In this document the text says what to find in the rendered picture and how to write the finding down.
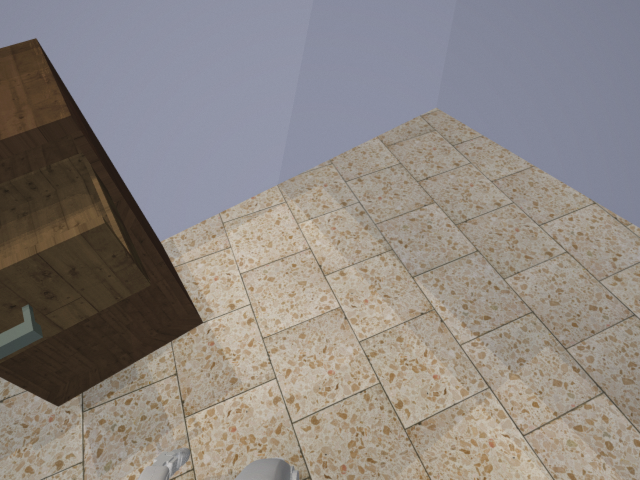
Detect handle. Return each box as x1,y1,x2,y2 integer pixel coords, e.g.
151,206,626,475
0,304,43,359

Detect robot left thigh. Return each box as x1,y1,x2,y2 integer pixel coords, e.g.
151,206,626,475
234,458,299,480

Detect cabinet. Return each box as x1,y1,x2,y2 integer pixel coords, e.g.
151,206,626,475
0,38,203,407

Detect left robot hand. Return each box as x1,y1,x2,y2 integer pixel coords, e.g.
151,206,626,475
138,448,190,480

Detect drawer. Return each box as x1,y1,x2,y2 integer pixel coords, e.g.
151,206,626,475
0,152,151,363

